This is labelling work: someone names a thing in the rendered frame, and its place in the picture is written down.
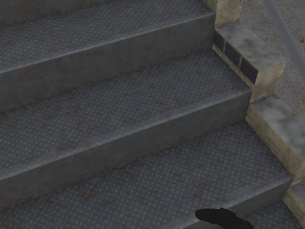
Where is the right robot hand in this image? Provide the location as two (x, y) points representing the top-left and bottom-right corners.
(195, 207), (254, 229)

